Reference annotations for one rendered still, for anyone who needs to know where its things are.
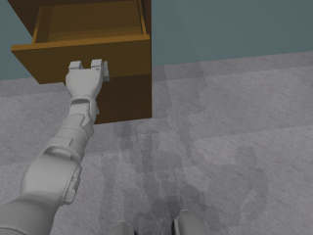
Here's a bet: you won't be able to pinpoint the robot shin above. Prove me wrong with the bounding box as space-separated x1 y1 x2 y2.
116 220 128 226
178 210 190 216

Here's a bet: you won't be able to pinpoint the left robot hand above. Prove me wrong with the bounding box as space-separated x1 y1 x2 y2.
66 59 105 115

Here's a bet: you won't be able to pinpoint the left robot shin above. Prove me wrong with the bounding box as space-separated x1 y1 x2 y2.
116 220 128 226

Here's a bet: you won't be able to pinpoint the right robot shin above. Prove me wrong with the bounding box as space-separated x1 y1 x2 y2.
178 210 190 216

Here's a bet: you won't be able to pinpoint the cabinet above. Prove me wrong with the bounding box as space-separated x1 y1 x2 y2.
7 0 153 125

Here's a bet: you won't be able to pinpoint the robot left forearm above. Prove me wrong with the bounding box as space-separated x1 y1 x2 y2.
20 95 97 194

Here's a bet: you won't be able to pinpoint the robot left upper arm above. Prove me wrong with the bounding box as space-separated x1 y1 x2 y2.
0 154 82 235

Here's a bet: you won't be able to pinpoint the handle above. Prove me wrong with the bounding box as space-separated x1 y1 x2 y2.
102 61 111 82

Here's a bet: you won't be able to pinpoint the drawer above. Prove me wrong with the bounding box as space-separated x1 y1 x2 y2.
11 0 151 84

